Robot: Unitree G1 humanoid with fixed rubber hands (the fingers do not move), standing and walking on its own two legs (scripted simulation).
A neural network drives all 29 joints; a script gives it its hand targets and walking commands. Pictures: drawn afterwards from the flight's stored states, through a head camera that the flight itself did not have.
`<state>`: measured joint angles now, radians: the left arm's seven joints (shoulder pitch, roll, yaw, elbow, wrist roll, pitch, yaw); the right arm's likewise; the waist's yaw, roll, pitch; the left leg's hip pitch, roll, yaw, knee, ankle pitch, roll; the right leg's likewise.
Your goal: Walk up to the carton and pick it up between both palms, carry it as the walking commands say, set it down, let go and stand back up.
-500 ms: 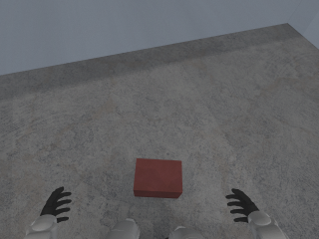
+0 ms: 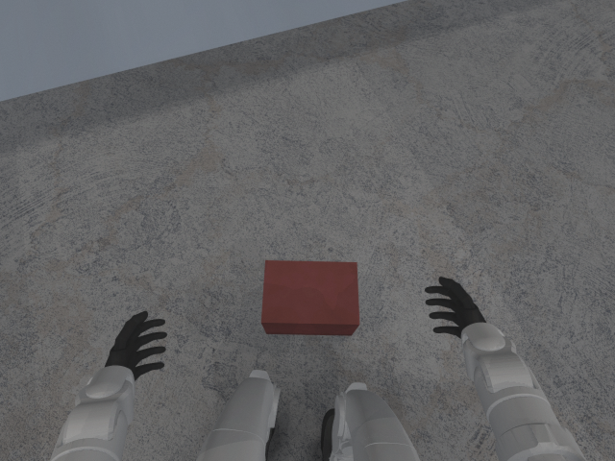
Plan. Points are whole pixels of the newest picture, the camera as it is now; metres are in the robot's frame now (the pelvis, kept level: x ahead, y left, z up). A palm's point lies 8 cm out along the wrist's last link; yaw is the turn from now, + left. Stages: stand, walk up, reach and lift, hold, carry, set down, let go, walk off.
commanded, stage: reach and lift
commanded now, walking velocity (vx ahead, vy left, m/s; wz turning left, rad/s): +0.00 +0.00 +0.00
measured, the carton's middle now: (310, 299) +0.46 +0.02 -0.62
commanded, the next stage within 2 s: none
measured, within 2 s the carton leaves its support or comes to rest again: neither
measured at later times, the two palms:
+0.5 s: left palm (161, 269) +0.36 +0.26 -0.13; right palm (450, 259) +0.41 -0.21 -0.12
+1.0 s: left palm (184, 219) +0.46 +0.25 -0.16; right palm (437, 227) +0.48 -0.20 -0.15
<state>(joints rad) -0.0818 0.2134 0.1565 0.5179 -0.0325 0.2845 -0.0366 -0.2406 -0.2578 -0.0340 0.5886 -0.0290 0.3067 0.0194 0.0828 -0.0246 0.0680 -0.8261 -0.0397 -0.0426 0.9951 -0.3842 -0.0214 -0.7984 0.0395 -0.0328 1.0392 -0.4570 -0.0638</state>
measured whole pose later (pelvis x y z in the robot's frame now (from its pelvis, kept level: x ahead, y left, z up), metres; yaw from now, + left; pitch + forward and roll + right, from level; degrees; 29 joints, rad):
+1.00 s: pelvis -0.02 +0.04 -0.05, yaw -3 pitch +47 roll +0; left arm -0.99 0.26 0.36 0.85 -0.04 0.12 0.00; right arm -1.08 -0.36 -0.30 0.95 0.01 0.11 0.08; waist 0.05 -0.01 -0.11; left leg -1.59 -0.02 0.02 1.07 -0.29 0.03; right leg -1.57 0.05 0.03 1.09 -0.34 -0.01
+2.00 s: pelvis -0.06 +0.03 -0.30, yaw -2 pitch +42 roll +0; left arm -1.26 0.38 0.24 1.02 -0.18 0.10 0.05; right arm -1.32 -0.41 -0.15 1.04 0.15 0.12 -0.04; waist 0.04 0.00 0.18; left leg -2.26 -0.02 0.04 2.04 -0.51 0.03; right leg -2.22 0.04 -0.03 2.08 -0.59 -0.02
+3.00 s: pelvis -0.07 +0.03 -0.36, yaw -3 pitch +32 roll +1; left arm -1.45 0.38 0.10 1.24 -0.28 0.01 0.09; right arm -1.48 -0.38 -0.01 1.22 0.24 0.04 -0.09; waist 0.03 0.01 0.45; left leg -2.28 0.00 0.05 2.24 -0.53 0.04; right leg -2.25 0.04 -0.04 2.29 -0.61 -0.04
